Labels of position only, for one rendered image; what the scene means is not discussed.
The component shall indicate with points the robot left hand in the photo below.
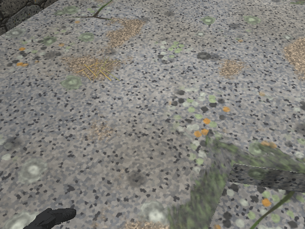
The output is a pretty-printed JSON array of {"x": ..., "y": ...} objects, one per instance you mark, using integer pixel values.
[{"x": 48, "y": 218}]

